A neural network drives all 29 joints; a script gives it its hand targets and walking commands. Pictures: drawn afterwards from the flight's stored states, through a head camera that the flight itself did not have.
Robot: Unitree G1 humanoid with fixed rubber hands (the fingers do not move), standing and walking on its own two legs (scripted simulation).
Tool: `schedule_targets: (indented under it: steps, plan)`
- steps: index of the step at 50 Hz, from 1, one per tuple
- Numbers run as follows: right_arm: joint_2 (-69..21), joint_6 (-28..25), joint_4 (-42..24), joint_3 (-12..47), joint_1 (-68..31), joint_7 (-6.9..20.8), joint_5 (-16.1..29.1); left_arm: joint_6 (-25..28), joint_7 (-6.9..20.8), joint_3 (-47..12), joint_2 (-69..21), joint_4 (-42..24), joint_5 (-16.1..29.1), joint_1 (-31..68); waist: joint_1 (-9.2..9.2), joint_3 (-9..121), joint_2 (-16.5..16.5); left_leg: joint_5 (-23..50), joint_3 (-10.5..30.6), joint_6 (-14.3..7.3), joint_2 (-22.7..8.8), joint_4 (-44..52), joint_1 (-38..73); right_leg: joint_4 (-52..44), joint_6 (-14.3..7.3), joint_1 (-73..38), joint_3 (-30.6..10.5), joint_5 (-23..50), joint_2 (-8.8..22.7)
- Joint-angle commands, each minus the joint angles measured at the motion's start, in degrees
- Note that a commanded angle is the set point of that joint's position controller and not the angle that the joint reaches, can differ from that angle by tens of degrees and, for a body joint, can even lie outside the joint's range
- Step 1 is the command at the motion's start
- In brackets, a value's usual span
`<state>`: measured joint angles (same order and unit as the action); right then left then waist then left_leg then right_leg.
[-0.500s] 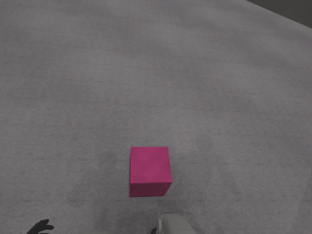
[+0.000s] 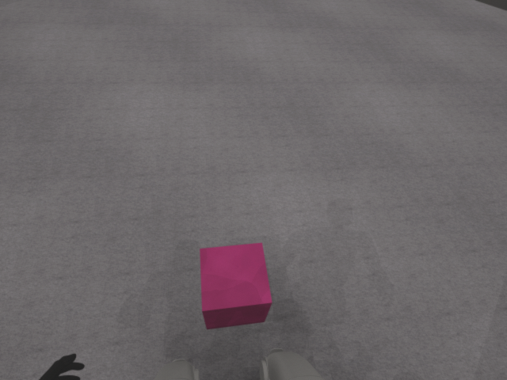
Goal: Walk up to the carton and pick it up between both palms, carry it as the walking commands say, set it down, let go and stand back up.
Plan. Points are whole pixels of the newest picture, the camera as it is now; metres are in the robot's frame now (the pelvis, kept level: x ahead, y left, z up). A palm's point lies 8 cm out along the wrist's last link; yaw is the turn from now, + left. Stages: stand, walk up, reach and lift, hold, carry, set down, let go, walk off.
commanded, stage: walk up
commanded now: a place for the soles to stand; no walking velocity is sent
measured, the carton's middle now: (233, 287) +0.45 +0.04 -0.60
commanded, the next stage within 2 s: none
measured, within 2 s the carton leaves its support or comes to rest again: neither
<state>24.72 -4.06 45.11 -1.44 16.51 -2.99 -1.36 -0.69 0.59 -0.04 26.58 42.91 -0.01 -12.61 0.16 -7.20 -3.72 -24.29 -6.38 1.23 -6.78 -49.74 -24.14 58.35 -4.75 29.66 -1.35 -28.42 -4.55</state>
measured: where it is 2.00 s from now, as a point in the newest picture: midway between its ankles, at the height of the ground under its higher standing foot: outside the picture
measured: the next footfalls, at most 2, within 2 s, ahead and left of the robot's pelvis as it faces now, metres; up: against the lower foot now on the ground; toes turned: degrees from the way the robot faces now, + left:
left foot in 1.34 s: +0.10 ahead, +0.11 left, +0.00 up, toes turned +2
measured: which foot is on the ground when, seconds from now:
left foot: down 0.00-1.00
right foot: down 0.00-1.00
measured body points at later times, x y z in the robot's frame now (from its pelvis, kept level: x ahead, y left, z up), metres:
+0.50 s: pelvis +0.00 +0.00 +0.00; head +0.03 +0.01 +0.45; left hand +0.13 +0.32 -0.09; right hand +0.11 -0.33 -0.09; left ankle +0.02 +0.15 -0.69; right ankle +0.05 -0.09 -0.69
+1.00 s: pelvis +0.01 +0.00 +0.00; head +0.02 +0.00 +0.45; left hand +0.14 +0.31 -0.09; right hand +0.08 -0.34 -0.08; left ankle +0.02 +0.14 -0.69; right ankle +0.03 -0.11 -0.68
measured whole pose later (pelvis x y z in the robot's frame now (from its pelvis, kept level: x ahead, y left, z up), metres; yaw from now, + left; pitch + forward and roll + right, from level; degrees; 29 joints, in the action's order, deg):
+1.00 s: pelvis +0.01 +0.00 +0.00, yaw -1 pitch -1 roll +1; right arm 25.5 -3.8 45.1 -1.5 17.2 -2.5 -1.4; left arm -0.6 2.0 0.0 26.6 43.3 0.0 -12.1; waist 0.2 -2.8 -2.0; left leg -24.6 -6.3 1.8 -7.2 -48.9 -22.3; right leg 56.0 -2.9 27.6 -1.7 -26.5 -2.2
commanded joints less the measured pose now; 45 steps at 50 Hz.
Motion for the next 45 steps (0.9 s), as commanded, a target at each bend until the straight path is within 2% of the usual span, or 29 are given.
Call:
schedule_targets:
  steps: [1,2,3,4,5,7,9,13,15,17,18,20,21,22,23,24,25,27,29,30,32,34,36,37,38,40,43,44,45]
  plan:
    - [15.26,0.3,-3.47,-4.76,-5.92,-0.01,0.48,2.52,-0.37,6.77,9.2,1.03,-1.15,-8.38,-4.74,8.77,7.34,17.19,6.69,-7.98,-8.03,3.4,2.54,-24.9,4.34,-10.61,-3.05,9.73,3.87]
    - [11.56,0.79,-4.0,-3.74,-3.16,0.45,0.65,3.32,-0.8,7.78,13.19,1.07,-2.11,-9.16,-3.99,9.41,-4.68,7.82,3.52,-3.93,-2.41,-10.42,-4.85,-31.6,2.58,-15.31,-20.37,18.83,11.42]
    - [9.23,1.35,-4.56,-2.54,-2.73,0.51,1.11,3.95,-1.45,7.85,16.29,0.25,-2.14,-6.14,-2.06,8.91,-7.67,-9.09,5.31,-2.09,3.01,-11.11,-14.53,-32.29,-1.35,-20.18,-35.61,29.61,17.48]
    - [10.97,1.91,-3.05,-2.82,-2.71,0.37,1.61,4.04,-1.95,7.49,16.57,0.48,-1.83,-3.9,-1.03,10.97,0.69,-10.35,8.21,-2.55,1.33,-8.32,-12.93,-31.64,-4.98,-19.84,-36.8,27.05,20.18]
    - [13.04,2.3,-1.68,-3.47,-3.14,0.56,2.23,3.92,-2.1,7.08,15.67,0.61,-1.6,-2.6,-1.54,10.39,2.68,-10.74,8.42,-2.84,1.07,-7.58,-10.73,-31.12,-4.67,-17.52,-34.35,23.25,19.32]
    - [12.98,2.31,-0.9,-3.93,-2.73,0.91,2.2,3.54,-2.4,6.38,13.76,0.03,-1.71,-1.39,-1.12,9.72,1.14,-9.05,7.56,-3.36,1.68,-5.12,-9.46,-30.36,-2.27,-17.59,-31.03,17.99,16.5]
    - [12.61,2.17,-0.11,-4.22,-1.01,1.09,2.04,3.48,-2.41,6.14,12.84,-0.55,-1.73,-1.57,-0.58,10.88,-0.78,-5.12,6.93,-3.37,1.85,-2.19,-7.84,-28.99,-1.72,-17.84,-29.19,22.22,15.88]
    - [11.38,1.23,1.31,-3.97,-0.03,0.89,1.64,2.69,-1.78,5.19,11.89,-1.24,-1.15,2.18,1.63,12.9,0.43,5.92,5.02,-3.87,2.24,10.61,5.69,-24.6,-0.54,-9.49,-21.59,21.62,12.78]
    - [13.22,0.39,0.99,-4.33,-0.6,0.68,0.95,2.69,-1.35,4.35,9.46,-1.82,-0.75,3.7,2.32,14.41,6.19,11.15,11.29,-6.19,-3.22,14.73,15.61,-18.35,0.91,0.41,-14.67,18.66,8.81]
    - [16.38,0.13,0.34,-4.58,-3.38,0.81,0.68,2.54,-1.23,4.51,8.68,-0.23,-0.95,1.19,0.33,13.46,11.33,8.15,17.89,-11.75,-13.34,19.68,11.3,-11.69,3.04,-1.77,-3.89,10.77,3.92]
    - [16.42,0.23,0.14,-4.52,-5.33,1.0,0.66,2.52,-1.23,4.6,8.98,0.52,-1.11,-0.81,-1.21,12.81,10.95,9.76,16.47,-12.43,-13.84,18.14,9.39,-12.84,3.04,-4.08,-2.42,8.65,4.46]
    - [15.4,0.63,-0.72,-4.28,-6.77,1.01,0.77,3.09,-1.01,5.18,10.07,1.16,-1.43,-2.71,-1.87,12.73,8.95,9.91,10.84,-9.2,-9.34,12.47,6.37,-17.44,2.01,-7.24,-6.4,15.08,5.7]
    - [14.03,0.86,-1.32,-4.01,-6.66,1.04,0.99,3.39,-1.0,5.63,11.39,1.14,-1.66,-2.66,-1.34,12.69,5.03,7.54,7.01,-6.97,-5.86,7.7,3.34,-21.68,0.63,-8.91,-11.79,16.57,7.78]
    - [12.36,1.16,-1.83,-3.68,-6.48,1.08,1.32,3.72,-1.08,5.93,12.86,0.81,-1.86,-1.79,-0.56,12.09,0.8,3.84,4.4,-4.65,-1.62,2.9,0.07,-26.18,-1.47,-9.15,-20.37,14.99,11.07]
    - [11.3,1.53,-1.65,-3.39,-6.14,1.19,1.52,3.78,-1.18,6.08,14.22,0.68,-1.76,-0.67,-0.35,10.91,-0.02,-1.9,4.84,-3.86,1.59,2.3,-2.96,-28.94,-3.72,-9.69,-27.44,11.9,13.77]
    - [11.27,1.68,-1.02,-3.35,-5.2,1.27,1.52,3.65,-1.26,6.05,14.69,0.67,-1.87,0.0,-0.14,10.4,0.27,-5.54,5.25,-3.92,2.48,3.74,-3.02,-29.99,-5.02,-9.43,-29.59,8.9,14.98]
    - [11.19,1.53,-0.43,-3.32,-4.32,1.39,1.35,3.47,-1.27,5.73,14.09,0.49,-1.92,1.14,0.25,10.2,0.87,-4.9,5.47,-4.12,2.56,5.8,-0.88,-29.92,-5.03,-7.9,-28.68,7.13,14.66]
    - [11.5,0.76,0.26,-3.46,-2.63,1.53,0.94,3.18,-1.14,4.78,11.87,-0.05,-1.64,3.5,1.48,10.76,2.97,1.57,6.79,-5.18,0.81,10.38,6.48,-27.47,-2.54,-2.45,-22.2,6.69,11.78]
    - [13.67,-0.02,0.56,-4.1,-1.67,1.54,0.59,3.18,-0.72,4.16,9.43,-0.7,-1.47,4.48,1.99,11.61,7.87,4.34,11.02,-7.02,-4.76,16.43,11.32,-21.46,0.43,1.57,-12.71,8.97,6.97]
    - [14.87,-0.19,0.73,-4.29,-1.91,1.53,0.36,3.17,-0.61,4.18,8.77,-0.4,-1.4,3.54,1.35,12.12,10.25,5.78,14.1,-8.66,-7.9,18.42,11.35,-17.7,1.4,0.57,-8.71,10.81,5.29]
    - [15.56,0.0,0.21,-4.3,-4.56,1.4,0.3,3.17,-0.68,4.46,8.83,0.75,-1.27,0.71,-0.41,12.61,11.53,9.68,14.43,-10.69,-11.22,18.21,9.28,-14.93,2.08,-3.68,-4.01,12.63,4.55]
    - [14.83,0.38,-0.83,-4.09,-6.67,1.34,0.57,3.47,-0.65,5.02,10.01,1.0,-1.43,-0.82,-1.11,12.9,9.48,9.86,10.27,-8.74,-8.52,13.22,5.89,-18.14,1.08,-6.78,-7.61,15.42,5.9]
    - [12.67,0.89,-1.7,-3.7,-6.76,1.37,1.19,3.88,-0.78,5.58,12.16,0.69,-1.69,-0.24,-0.19,12.49,2.84,5.33,4.78,-4.92,-2.14,5.56,1.29,-25.19,-1.71,-7.99,-19.0,14.67,10.24]
    - [11.62,1.19,-1.59,-3.42,-6.53,1.42,1.43,3.95,-0.9,5.74,13.22,0.56,-1.63,0.51,0.07,11.96,1.06,1.18,4.71,-4.15,0.63,4.04,-0.34,-27.83,-3.37,-8.01,-24.67,12.15,12.37]
    - [11.25,1.31,-1.18,-3.28,-5.65,1.49,1.41,3.86,-1.0,5.76,13.84,0.56,-1.68,0.95,0.28,11.57,0.76,-2.16,5.36,-4.07,1.78,5.01,-0.66,-29.1,-4.52,-7.83,-27.49,9.94,13.54]
    - [11.17,1.0,-0.22,-3.27,-4.24,1.63,1.08,3.54,-1.04,5.11,12.7,0.4,-1.7,2.7,1.0,11.07,2.09,-0.88,6.01,-4.59,1.78,8.5,3.79,-28.96,-3.84,-4.25,-25.45,7.01,12.65]
    - [13.53,0.08,0.48,-3.95,-2.72,1.66,0.59,3.39,-0.63,4.06,9.37,-0.47,-1.43,4.42,1.86,11.69,8.04,4.96,9.72,-6.59,-4.1,15.99,11.22,-22.34,0.25,1.42,-13.12,9.84,6.92]
    - [19.56,-0.87,3.0,-6.03,8.54,0.35,0.45,2.02,0.96,5.32,10.27,-4.23,-3.93,6.0,4.62,13.34,9.02,0.48,21.03,-11.43,-10.93,21.26,18.84,-9.8,1.32,9.42,-6.14,6.94,3.21]
    - [22.66,-1.22,2.76,-6.68,9.35,-0.28,0.1,1.51,1.16,5.3,8.86,-5.03,-4.04,6.26,4.77,10.92,16.32,3.41,30.0,-16.07,-21.38,26.97,21.29,-2.05,3.11,15.71,-0.2,-2.73,3.48]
